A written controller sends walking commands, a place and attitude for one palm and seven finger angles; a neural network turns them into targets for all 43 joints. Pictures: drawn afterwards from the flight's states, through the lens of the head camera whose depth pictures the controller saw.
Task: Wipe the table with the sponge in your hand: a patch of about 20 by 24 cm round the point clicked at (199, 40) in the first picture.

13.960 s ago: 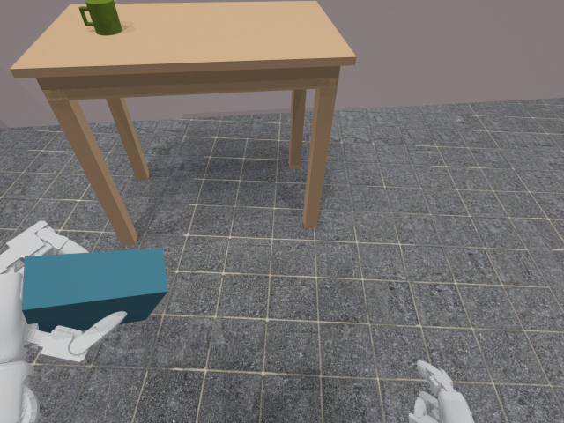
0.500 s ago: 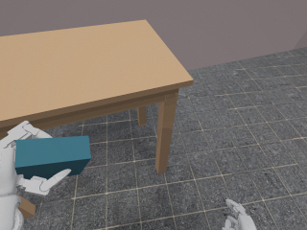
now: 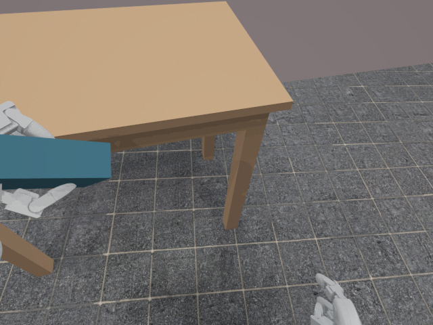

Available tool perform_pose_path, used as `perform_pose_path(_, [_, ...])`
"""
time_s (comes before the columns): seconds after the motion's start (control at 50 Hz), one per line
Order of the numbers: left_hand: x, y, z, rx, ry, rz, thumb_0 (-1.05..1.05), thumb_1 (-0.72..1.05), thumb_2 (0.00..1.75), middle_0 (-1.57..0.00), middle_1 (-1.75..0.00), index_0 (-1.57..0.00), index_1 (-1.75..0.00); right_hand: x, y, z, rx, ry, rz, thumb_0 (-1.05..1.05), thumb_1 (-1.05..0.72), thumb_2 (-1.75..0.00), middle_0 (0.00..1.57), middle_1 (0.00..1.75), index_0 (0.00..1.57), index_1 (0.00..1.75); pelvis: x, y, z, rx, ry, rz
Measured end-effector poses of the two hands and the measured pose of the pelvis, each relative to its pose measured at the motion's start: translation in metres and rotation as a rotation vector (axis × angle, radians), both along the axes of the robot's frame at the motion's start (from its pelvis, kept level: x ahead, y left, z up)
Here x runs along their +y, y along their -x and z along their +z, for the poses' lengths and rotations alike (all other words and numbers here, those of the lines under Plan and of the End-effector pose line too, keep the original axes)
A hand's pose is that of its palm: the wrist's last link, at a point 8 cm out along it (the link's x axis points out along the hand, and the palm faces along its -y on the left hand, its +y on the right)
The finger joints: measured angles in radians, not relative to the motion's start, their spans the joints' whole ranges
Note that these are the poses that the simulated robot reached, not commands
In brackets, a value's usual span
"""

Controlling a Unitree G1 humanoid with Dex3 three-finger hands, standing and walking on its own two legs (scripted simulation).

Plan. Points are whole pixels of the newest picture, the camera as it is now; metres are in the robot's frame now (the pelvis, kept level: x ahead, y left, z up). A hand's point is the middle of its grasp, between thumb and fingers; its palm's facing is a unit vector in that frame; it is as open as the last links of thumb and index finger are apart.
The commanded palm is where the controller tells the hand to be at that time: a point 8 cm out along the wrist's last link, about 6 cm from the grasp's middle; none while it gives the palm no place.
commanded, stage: look again from close up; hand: left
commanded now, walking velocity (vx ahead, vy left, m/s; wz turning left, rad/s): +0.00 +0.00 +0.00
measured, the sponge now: (66, 167) +0.27 +0.26 +0.17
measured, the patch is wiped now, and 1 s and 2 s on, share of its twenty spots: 0.00 0.00 0.00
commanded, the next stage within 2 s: shuffle to correct the standing spot in 0.24 s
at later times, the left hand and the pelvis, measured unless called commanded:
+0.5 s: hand (41, 189) +0.22 +0.26 +0.18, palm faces +0.41 -0.85 -0.32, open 9.3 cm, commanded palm +0.17 +0.30 +0.18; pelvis +0.00 +0.02 +0.00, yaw -1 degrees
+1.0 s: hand (50, 143) +0.30 +0.30 +0.17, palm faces +0.38 -0.81 -0.45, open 9.3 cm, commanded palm +0.24 +0.33 +0.18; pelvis +0.09 +0.05 -0.01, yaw +0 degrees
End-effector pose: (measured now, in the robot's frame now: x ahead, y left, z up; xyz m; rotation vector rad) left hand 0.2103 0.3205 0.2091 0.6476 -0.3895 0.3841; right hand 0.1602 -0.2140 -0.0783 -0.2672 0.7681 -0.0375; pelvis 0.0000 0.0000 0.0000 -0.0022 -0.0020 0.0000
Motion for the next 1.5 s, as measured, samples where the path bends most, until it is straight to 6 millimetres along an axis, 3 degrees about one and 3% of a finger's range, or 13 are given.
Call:
perform_pose_path(0.06, [0.014,-0.007,0.014,-0.089,0.064,0.04,-0.01,-0.41,0.99,-0.83,-1.33,-0.83,-1.33,0.002,0.01,0.0,-0.015,-0.045,-0.001,0.01,-0.91,-0.9,0.2,0.3,0.2,0.3,0.003,0.007,0.001,-0.006,-0.006,-0.023])
perform_pose_path(0.22, [-0.053,0.019,-0.045,0.209,0.179,-0.207,-0.01,-0.4,1.0,-0.81,-1.36,-0.81,-1.36,0.003,0.034,0.002,-0.064,-0.09,-0.117,0.01,-0.91,-0.9,0.2,0.3,0.2,0.3,0.019,0.004,0.004,-0.018,-0.011,-0.051])
perform_pose_path(0.3, [-0.032,0.03,-0.057,0.241,0.175,-0.138,-0.01,-0.4,1.0,-0.81,-1.37,-0.81,-1.36,0.003,0.038,0.009,-0.041,-0.041,-0.095,0.01,-0.91,-0.9,0.2,0.3,0.2,0.3,0.013,0.006,0.004,-0.024,-0.013,-0.04])
perform_pose_path(0.38, [-0.008,0.033,-0.041,0.128,0.179,-0.024,-0.01,-0.41,1.0,-0.81,-1.37,-0.81,-1.37,0.003,0.028,0.014,-0.059,-0.008,-0.03,0.01,-0.91,-0.9,0.2,0.3,0.2,0.3,0.012,0.008,0.004,-0.033,-0.009,-0.033])
perform_pose_path(0.48, [-0.014,0.029,-0.02,-0.014,0.209,-0.047,-0.01,-0.4,1.0,-0.8,-1.38,-0.8,-1.38,0.004,0.005,0.019,-0.123,0.003,0.007,0.02,-0.9,-0.9,0.2,0.3,0.2,0.3,0.018,0.0,0.002,-0.022,0.008,-0.027])
perform_pose_path(0.56, [-0.023,0.018,-0.029,-0.007,0.226,-0.127,-0.01,-0.4,1.01,-0.8,-1.38,-0.8,-1.38,0.009,-0.011,0.024,-0.153,0.012,-0.011,0.01,-0.9,-0.9,0.2,0.3,0.2,0.3,0.026,-0.007,-0.002,-0.001,0.018,-0.016])
perform_pose_path(0.68, [-0.002,-0.002,-0.053,0.083,0.209,-0.127,-0.01,-0.41,1.01,-0.81,-1.38,-0.81,-1.37,0.022,-0.021,0.021,-0.16,0.011,-0.065,0.01,-0.91,-0.9,0.2,0.3,0.2,0.3,0.04,-0.022,-0.011,-0.023,-0.02,-0.049])
perform_pose_path(0.88, [0.004,-0.044,-0.009,0.03,0.061,-0.11,-0.01,-0.41,1.01,-0.81,-1.38,-0.81,-1.37,0.047,-0.034,-0.011,-0.022,-0.084,-0.035,0.01,-0.9,-0.9,0.2,0.3,0.2,0.3,0.048,-0.069,-0.008,-0.013,0.01,0.002])
perform_pose_path(0.96, [0.011,-0.052,-0.016,0.019,0.056,-0.1,-0.01,-0.41,1.01,-0.81,-1.38,-0.81,-1.37,0.042,-0.058,-0.026,0.026,-0.06,-0.019,0.01,-0.9,-0.9,0.2,0.3,0.2,0.3,0.049,-0.079,-0.018,-0.028,0.024,0.023])
perform_pose_path(1.1, [0.028,-0.07,-0.036,0.074,0.164,-0.061,-0.01,-0.41,1.01,-0.81,-1.37,-0.81,-1.37,0.042,-0.1,0.004,-0.012,0.018,-0.019,0.02,-0.91,-0.9,0.2,0.3,0.2,0.3,0.06,-0.106,-0.007,-0.026,-0.021,-0.018])
perform_pose_path(1.26, [0.042,-0.12,-0.013,-0.052,0.043,-0.111,-0.01,-0.41,1.01,-0.81,-1.37,-0.82,-1.37,0.069,-0.153,0.0,-0.183,-0.028,-0.078,0.01,-0.91,-0.9,0.2,0.3,0.2,0.3,0.084,-0.139,-0.024,-0.058,-0.057,-0.041])
perform_pose_path(1.36, [0.041,-0.141,-0.005,-0.014,0.01,-0.058,-0.01,-0.41,1.01,-0.81,-1.38,-0.81,-1.38,0.087,-0.166,-0.018,-0.165,-0.138,-0.067,0.01,-0.91,-0.9,0.2,0.3,0.2,0.3,0.083,-0.159,-0.024,-0.047,-0.041,-0.023])
perform_pose_path(1.5, [0.045,-0.16,-0.022,0.156,0.103,-0.031,-0.01,-0.41,1.01,-0.81,-1.38,-0.81,-1.38,0.088,-0.165,-0.021,0.05,-0.112,-0.05,0.01,-0.91,-0.9,0.2,0.3,0.2,0.3,0.091,-0.193,0.002,-0.005,-0.065,-0.031])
